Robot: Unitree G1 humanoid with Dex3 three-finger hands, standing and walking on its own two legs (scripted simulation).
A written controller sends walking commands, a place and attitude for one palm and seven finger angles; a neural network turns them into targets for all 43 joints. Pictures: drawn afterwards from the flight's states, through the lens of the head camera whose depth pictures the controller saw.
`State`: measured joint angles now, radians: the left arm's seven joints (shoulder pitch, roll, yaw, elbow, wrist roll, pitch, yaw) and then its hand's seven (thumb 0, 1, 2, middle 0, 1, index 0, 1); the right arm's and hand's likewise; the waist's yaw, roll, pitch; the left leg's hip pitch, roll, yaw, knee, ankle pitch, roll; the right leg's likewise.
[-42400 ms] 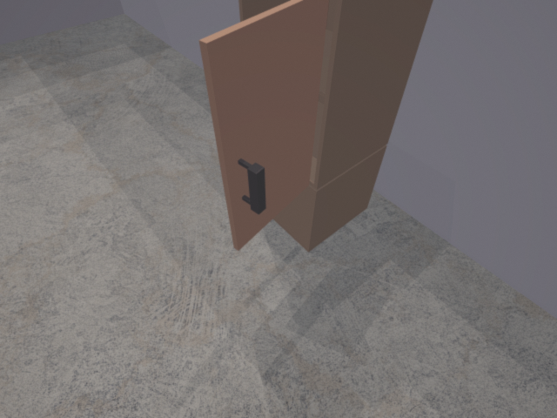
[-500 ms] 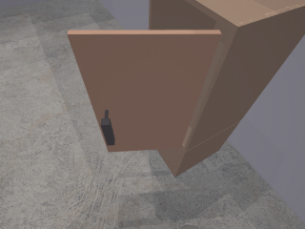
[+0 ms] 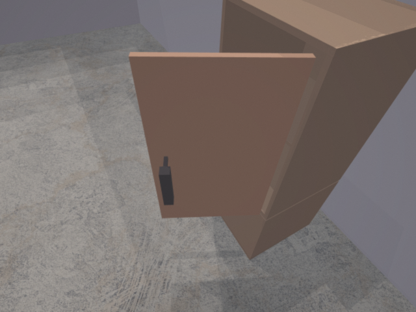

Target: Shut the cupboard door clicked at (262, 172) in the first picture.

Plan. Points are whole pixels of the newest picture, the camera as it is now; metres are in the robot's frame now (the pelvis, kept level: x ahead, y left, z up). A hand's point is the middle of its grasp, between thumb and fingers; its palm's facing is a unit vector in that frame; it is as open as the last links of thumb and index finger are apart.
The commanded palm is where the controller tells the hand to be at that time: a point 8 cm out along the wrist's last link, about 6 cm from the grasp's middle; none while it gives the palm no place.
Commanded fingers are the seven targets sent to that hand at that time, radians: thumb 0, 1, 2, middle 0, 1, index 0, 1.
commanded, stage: come to a stop and stand still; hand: left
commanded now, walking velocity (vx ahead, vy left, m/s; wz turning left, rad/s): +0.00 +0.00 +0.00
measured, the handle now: (167, 180) +0.45 +0.15 -0.08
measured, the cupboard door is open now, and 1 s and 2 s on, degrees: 64 64 64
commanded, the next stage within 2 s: look again from close up in 0.72 s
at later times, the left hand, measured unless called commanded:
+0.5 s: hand out of the picture -0.01 +0.23 -0.16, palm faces +0.00 -0.98 -0.19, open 7.3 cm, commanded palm none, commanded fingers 0.00 0.90 0.90 -0.20 -0.30 -0.20 -0.30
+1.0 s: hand out of the picture -0.05 +0.23 -0.16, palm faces +0.03 -0.99 -0.16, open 7.4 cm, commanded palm none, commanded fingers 0.00 0.90 0.90 -0.20 -0.30 -0.20 -0.30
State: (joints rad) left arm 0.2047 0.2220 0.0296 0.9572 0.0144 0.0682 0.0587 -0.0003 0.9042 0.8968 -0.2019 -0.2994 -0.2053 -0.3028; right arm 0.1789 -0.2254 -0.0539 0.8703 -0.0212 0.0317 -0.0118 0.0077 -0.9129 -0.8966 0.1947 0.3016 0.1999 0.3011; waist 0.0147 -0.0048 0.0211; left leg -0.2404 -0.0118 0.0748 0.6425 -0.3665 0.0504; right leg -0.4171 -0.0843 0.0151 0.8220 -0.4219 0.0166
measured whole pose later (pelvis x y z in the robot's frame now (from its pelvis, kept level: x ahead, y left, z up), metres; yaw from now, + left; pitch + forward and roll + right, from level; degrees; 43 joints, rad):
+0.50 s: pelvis -0.04 +0.06 +0.01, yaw -1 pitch -1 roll +0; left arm 0.32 0.16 0.01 0.97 0.02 0.03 0.04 0.00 0.91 0.90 -0.20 -0.30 -0.20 -0.30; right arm 0.38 -0.19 -0.02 1.00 -0.01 0.01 -0.02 0.01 -0.92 -0.90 0.20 0.30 0.20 0.30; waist -0.01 -0.02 0.01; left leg -0.22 -0.10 0.15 0.43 -0.21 0.14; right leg -0.30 -0.03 0.01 0.53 -0.26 -0.03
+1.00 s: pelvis -0.03 +0.07 +0.02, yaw -1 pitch -1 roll +0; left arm 0.36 0.12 -0.01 1.08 0.02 0.01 0.04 0.00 0.91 0.90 -0.20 -0.30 -0.20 -0.30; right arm 0.31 -0.15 -0.01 1.07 -0.01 -0.02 -0.03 0.01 -0.92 -0.90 0.20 0.30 0.20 0.30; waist 0.01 -0.01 0.00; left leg -0.15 -0.13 0.14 0.33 -0.18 0.14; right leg -0.24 -0.04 0.02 0.45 -0.20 0.01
